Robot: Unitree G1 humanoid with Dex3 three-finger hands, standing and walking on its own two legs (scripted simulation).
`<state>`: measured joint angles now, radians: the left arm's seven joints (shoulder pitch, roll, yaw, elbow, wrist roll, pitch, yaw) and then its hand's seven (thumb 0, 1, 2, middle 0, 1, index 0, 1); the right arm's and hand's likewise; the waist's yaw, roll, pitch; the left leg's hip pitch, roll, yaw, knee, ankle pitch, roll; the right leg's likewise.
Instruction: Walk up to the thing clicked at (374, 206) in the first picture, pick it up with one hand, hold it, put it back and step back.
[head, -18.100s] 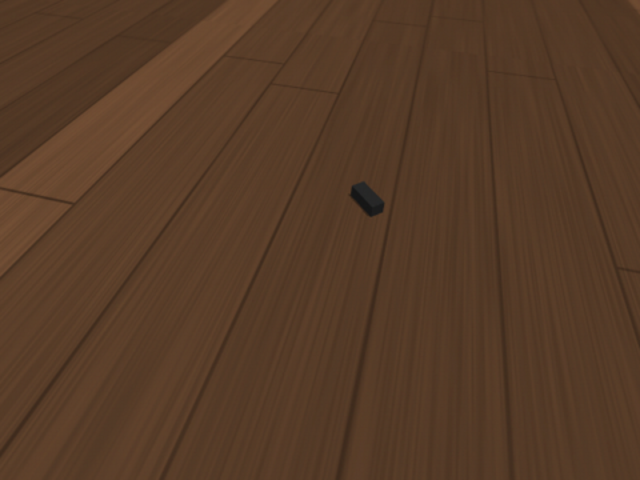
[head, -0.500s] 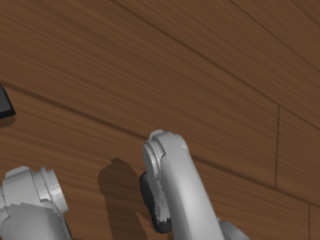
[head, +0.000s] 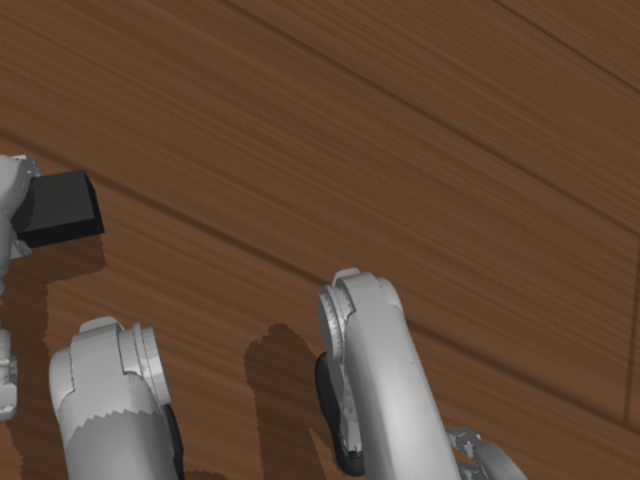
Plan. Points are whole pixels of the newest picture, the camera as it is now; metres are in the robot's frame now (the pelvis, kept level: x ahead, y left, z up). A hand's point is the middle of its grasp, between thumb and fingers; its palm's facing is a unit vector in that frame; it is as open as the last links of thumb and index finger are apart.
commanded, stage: lift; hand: left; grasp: from above
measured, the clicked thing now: (20, 216) +0.47 +0.29 -0.17
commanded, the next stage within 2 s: hold in 1.84 s
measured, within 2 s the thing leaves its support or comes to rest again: neither
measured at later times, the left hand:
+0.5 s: hand out of the picture +0.42 +0.31 -0.07, palm faces -0.44 -0.11 -0.89, open 10.1 cm
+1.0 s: hand out of the picture +0.35 +0.30 +0.12, palm faces -0.40 -0.16 -0.90, open 10.0 cm
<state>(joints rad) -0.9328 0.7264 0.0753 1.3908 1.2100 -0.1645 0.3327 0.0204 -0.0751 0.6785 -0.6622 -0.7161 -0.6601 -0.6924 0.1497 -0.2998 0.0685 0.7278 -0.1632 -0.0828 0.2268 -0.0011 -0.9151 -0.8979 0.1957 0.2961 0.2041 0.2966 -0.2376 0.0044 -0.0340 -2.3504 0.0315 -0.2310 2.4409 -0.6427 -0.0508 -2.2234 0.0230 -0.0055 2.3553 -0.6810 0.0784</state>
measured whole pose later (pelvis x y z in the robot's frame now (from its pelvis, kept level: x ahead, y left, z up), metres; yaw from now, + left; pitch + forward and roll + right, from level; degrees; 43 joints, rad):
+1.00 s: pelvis +0.00 +0.00 +0.20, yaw +6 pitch +28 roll -5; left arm -0.43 0.53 -0.08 0.62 0.97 0.03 0.02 0.02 -0.07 0.67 -0.66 -0.71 -0.66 -0.68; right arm 0.13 -0.25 -0.03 0.64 0.00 0.07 0.02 0.00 -0.90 -0.89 0.20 0.30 0.21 0.30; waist -0.08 0.05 -0.18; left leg -1.70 0.07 -0.10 1.80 -0.59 -0.03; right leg -1.61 -0.04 0.00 1.75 -0.62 0.07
